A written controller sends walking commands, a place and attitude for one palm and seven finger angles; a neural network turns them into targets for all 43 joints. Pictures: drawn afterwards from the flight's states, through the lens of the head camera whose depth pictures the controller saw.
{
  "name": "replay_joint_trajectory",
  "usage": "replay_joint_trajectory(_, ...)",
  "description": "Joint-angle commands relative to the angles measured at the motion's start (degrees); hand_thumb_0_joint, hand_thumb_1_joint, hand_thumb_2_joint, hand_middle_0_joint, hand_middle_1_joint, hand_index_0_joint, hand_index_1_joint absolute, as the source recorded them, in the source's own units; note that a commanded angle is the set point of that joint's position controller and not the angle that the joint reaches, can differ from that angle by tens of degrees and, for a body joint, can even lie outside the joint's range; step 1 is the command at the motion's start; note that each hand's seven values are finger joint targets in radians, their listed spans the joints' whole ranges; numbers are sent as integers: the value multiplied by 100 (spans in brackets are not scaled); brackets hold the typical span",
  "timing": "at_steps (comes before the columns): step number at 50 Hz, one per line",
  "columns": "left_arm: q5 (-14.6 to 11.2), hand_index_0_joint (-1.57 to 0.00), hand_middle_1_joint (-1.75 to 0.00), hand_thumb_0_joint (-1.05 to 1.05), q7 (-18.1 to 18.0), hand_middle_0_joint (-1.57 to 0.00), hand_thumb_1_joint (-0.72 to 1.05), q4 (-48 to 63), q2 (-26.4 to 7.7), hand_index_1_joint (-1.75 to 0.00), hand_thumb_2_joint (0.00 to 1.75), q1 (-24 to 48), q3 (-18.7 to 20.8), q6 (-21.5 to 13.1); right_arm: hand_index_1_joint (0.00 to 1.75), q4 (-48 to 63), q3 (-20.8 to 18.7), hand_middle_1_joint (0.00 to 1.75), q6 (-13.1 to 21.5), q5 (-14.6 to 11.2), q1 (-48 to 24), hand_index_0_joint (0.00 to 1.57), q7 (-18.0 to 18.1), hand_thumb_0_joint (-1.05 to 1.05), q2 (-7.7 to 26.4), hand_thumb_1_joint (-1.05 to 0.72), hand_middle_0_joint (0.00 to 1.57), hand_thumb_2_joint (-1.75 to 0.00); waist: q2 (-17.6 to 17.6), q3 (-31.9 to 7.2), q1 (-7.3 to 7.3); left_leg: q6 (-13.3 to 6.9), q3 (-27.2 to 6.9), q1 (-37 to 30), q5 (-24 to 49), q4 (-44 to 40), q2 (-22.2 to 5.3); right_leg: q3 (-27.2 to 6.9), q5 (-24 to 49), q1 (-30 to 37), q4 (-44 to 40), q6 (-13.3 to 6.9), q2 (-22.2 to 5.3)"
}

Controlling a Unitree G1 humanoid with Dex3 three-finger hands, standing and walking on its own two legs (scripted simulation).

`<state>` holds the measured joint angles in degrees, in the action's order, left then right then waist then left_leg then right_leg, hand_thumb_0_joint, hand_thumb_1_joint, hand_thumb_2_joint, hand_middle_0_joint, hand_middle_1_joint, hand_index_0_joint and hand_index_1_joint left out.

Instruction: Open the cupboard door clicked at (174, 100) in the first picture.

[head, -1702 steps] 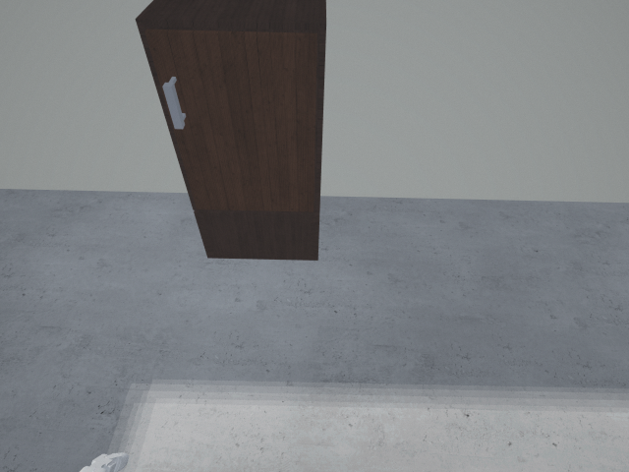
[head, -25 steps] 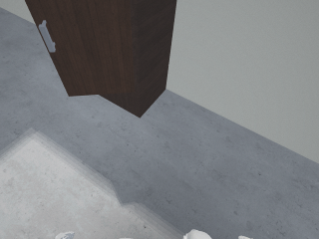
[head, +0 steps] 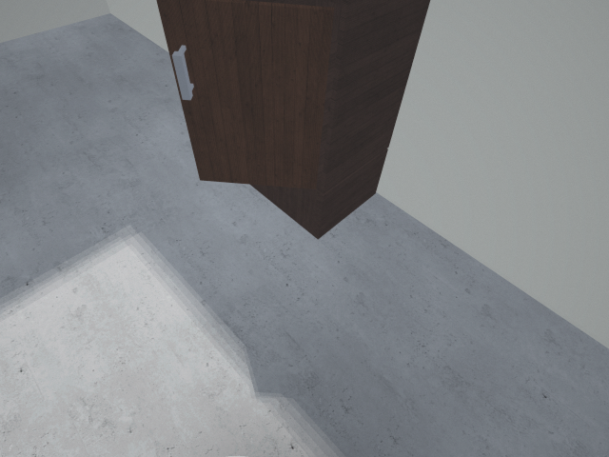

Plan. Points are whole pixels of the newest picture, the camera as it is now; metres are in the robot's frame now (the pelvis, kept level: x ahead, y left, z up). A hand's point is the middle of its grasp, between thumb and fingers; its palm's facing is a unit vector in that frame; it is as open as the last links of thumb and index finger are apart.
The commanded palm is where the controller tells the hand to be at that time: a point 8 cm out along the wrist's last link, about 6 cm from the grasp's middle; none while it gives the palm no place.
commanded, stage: take the last steps up to it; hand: left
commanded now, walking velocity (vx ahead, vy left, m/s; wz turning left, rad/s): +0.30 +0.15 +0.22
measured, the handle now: (185, 72) +0.98 +0.40 -0.05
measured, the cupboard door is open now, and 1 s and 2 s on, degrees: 41 41 41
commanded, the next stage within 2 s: come to a stop and stand still in 1.18 s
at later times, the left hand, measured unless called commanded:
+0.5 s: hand (176, 393) +0.22 +0.22 -0.16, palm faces +0.01 -0.98 -0.20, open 7.4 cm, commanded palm none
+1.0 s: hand (158, 408) +0.20 +0.24 -0.17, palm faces +0.22 -0.96 -0.18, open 7.3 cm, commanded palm none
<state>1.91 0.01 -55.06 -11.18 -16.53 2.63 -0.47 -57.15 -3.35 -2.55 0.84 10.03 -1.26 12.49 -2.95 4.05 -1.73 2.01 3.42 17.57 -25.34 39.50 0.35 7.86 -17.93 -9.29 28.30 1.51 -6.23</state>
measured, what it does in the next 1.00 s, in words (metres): walks ahead: left foot, then right foot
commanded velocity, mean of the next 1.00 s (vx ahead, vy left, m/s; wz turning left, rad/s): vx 0.29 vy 0.11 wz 0.04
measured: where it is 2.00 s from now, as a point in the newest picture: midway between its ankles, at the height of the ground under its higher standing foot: (266, 383)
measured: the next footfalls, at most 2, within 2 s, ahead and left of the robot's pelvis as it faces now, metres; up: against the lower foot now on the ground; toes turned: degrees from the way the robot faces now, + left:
left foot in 0.04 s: +0.05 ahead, +0.11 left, +0.00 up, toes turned +5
right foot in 0.56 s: +0.25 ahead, -0.06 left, +0.00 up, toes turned -4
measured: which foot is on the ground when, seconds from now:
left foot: up 0.00-0.02, down 0.04-0.58, up 0.60-1.00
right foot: down 0.00-0.04, up 0.06-0.54, down 0.56-1.00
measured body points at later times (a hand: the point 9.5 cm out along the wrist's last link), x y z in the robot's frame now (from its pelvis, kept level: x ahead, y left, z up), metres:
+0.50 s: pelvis +0.11 +0.04 +0.00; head +0.13 +0.03 +0.45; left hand +0.22 +0.27 -0.14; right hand +0.04 -0.17 -0.16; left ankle +0.01 +0.11 -0.74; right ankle +0.20 -0.07 -0.72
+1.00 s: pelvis +0.29 +0.08 +0.00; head +0.31 +0.09 +0.45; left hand +0.19 +0.30 -0.15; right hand +0.43 -0.14 -0.14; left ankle +0.39 +0.22 -0.72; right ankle +0.21 -0.06 -0.74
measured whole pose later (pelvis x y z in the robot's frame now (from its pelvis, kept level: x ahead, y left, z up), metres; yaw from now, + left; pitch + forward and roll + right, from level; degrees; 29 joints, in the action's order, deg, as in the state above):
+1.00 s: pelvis +0.29 +0.08 +0.00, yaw +6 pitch +0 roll +0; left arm 1.7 0.3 -64.3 -9.4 -23.5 2.8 -3.1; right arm -57.3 -3.0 1.3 1.4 7.3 -2.2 11.3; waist -0.7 2.6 -3.7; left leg 0.9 4.9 26.5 -10.2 34.6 -3.7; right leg 9.0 -19.3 -0.3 20.6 2.4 -5.0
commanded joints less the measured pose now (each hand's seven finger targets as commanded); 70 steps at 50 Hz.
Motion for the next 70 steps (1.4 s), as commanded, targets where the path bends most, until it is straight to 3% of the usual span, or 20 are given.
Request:
replay_joint_trajectory(1, -90, -20, -30, 0, -5, -20, 90, 246, -1074, -30, 90, 54, 333, -53, 30, 257, -65, 30, 319, 13, 502, 20, 51, 0, 566, -90, 20, -90, 27, -426, 352, -270, -145, -1566, 740, -1773, -99, -610, -34, -972, 173, -374, -860)
replay_joint_trajectory(2, -131, -20, -30, 0, 50, -20, 90, 411, -693, -30, 90, 178, 275, -15, 30, 153, -218, 30, 338, 94, 1027, 20, 108, 0, 1137, -90, 20, -90, 1728, -538, 613, -864, -2054, -2271, 255, -2259, -1429, 125, -1119, -2234, 1688, -5, -39)
replay_joint_trajectory(3, -74, -20, -30, 0, 47, -20, 90, 685, -520, -30, 90, 762, 164, -13, 30, 73, -261, 30, 304, 95, 1560, 20, 165, 0, 1366, -90, 20, -90, 2033, -383, 828, -1433, -2922, -2171, 320, -2743, -2155, -44, -1836, -3011, 2953, 35, 227)
replay_joint_trajectory(8, -12, -20, -30, 0, 135, -20, 90, 286, -575, -30, 90, 519, 168, 1, 30, 252, 18, 30, 501, 51, 738, 20, 256, 0, 675, -90, 20, -90, 886, 98, 210, -1285, -1798, -1033, 703, -3017, -1422, -666, -151, -2836, 3815, -89, -126)
replay_joint_trajectory(13, -33, -20, -30, 0, 112, -20, 90, 250, -478, -30, 90, 598, 91, -24, 30, -31, 63, 30, 620, 4, 1221, 20, 262, 0, 543, -90, 20, -90, 729, -100, 219, -1406, -1238, -1625, 2474, -2884, -1222, -499, 256, -2790, 2948, 1, -46)
replay_joint_trajectory(22, -57, -20, -30, 0, 96, -20, 90, 578, -261, -30, 90, 1512, 12, -81, 30, -502, 120, 30, 620, 67, 1884, 20, 270, 0, 365, -90, 20, -90, 661, 390, 408, -1448, -1175, -1454, 2982, -2766, -1316, -296, 217, -2131, 1392, -155, 176)
replay_joint_trajectory(26, -58, -20, -30, 0, 81, -20, 90, 286, -408, -30, 90, 420, 119, -182, 30, -617, 118, 30, 628, 29, 1773, 20, 295, 0, 380, -90, 20, -90, 334, -135, -138, -1045, -756, -1000, 3885, -1324, -862, -152, 679, -24, 171, -359, 494)
replay_joint_trajectory(27, -41, -20, -30, 0, 39, -20, 90, 41, -727, -30, 90, -436, 227, -240, 30, -565, 97, 30, 664, -44, 1684, 20, 267, 0, 321, -90, 20, -90, -85, -638, -483, -818, -536, -138, 3419, -237, -570, -874, 739, 1477, -11, -577, -31)
replay_joint_trajectory(28, -15, -20, -30, 0, -36, -20, 90, -191, -1267, -30, 90, -1273, 380, -268, 30, -382, 95, 30, 683, -108, 1831, 20, 231, 0, 187, -90, 20, -90, -1264, -1291, -670, -473, -29, 1286, 972, 1374, 235, -3038, 790, 2873, -630, -1222, -1661)
replay_joint_trajectory(29, -107, -20, -30, 0, -55, -20, 90, -237, -1366, -30, 90, -1353, 386, -250, 30, -302, 51, 30, 647, -52, 1583, 20, 220, 0, 326, -90, 20, -90, -938, -1129, -589, -404, -269, 1683, -762, 2750, 163, -3842, 849, 2411, -1298, -1638, -2403)
replay_joint_trajectory(31, -133, -20, -30, 0, -115, -20, 90, -22, -786, -30, 90, -393, 254, -290, 30, -296, -4, 30, 562, 7, 1010, 20, 172, 0, 210, -90, 20, -90, -212, -36, -276, -366, -680, 1906, 221, 3023, -403, -2966, 308, 795, -1644, -1359, -1923)
replay_joint_trajectory(35, -110, -20, -30, 0, -80, -20, 90, -85, -223, -30, 90, -107, 91, -399, 30, -427, 64, 30, 339, 65, 1290, 20, 72, 0, -273, -90, 20, -90, -486, 128, 212, -111, -315, 1327, 1150, 2286, -623, -1004, 1346, -280, -1885, -895, -1089)
replay_joint_trajectory(47, -34, -20, -30, 0, -47, -20, 90, -589, -741, -30, 90, -609, 182, -417, 30, 330, 34, 30, 474, 38, -366, 20, -120, 0, -34, -90, 20, -90, -672, 125, -73, -98, 141, 1064, 1457, -407, -429, -683, 2052, 553, -1450, -861, -1221)
replay_joint_trajectory(50, -50, -20, -30, 0, -53, -20, 90, -603, -710, -30, 90, -533, 182, -337, 30, 87, -15, 30, 547, 76, 460, 20, -38, 0, 272, -90, 20, -90, -349, -85, 398, -239, 331, -777, 1594, -1223, -124, -308, 2296, -200, -181, -597, -857)
replay_joint_trajectory(51, -70, -20, -30, 0, -33, -20, 90, -562, -524, -30, 90, -671, 137, -309, 30, -110, -113, 30, 584, 120, 1207, 20, 34, 0, 709, -90, 20, -90, 518, -644, 662, -437, -263, -1947, 1727, -1296, -695, -25, 1373, -874, 1062, -406, -441)
replay_joint_trajectory(52, -133, -20, -30, 0, -10, -20, 90, -464, -201, -30, 90, -916, 75, -304, 30, -217, -244, 30, 591, 166, 1776, 20, 123, 0, 1250, -90, 20, -90, 1895, -1292, 740, -1037, -2076, -2923, 2047, -1696, -2051, 313, -1314, -1979, 2702, -165, 330)
replay_joint_trajectory(54, -98, -20, -30, 0, -43, -20, 90, -163, -214, -30, 90, -370, 53, -279, 30, -91, -170, 30, 498, 98, 1564, 20, 216, 0, 1207, -90, 20, -90, 1170, -897, 668, -1496, -2237, -1998, 1681, -2307, -2437, -487, -1575, -2514, 4337, -339, 145)
replay_joint_trajectory(58, -22, -20, -30, 0, 11, -20, 90, -370, -122, -30, 90, -538, 56, -94, 30, 154, 84, 30, 603, 65, 449, 20, 273, 0, 433, -90, 20, -90, 1088, -283, 99, -1133, -1080, -305, 1540, -2733, -1734, -657, -446, -1991, 3948, -232, -147)
replay_joint_trajectory(65, -44, -20, -30, 0, -7, -20, 90, -143, 105, -30, 90, -75, -18, -29, 30, -11, 96, 30, 601, 95, 624, 20, 286, 0, 326, -90, 20, -90, 453, -246, 95, -1317, -645, -224, 2267, -2686, -1642, -442, -160, -1138, 1647, -168, 100)
replay_joint_trajectory(70, -69, -20, -30, 0, -118, -20, 90, -279, -435, -30, 90, -323, 9, -56, 30, -115, 168, 30, 487, -21, 462, 20, 337, 0, 153, -90, 20, -90, -111, -560, -83, -423, -156, -54, 2274, -1456, -813, -1272, 2357, 258, -452, -265, -181)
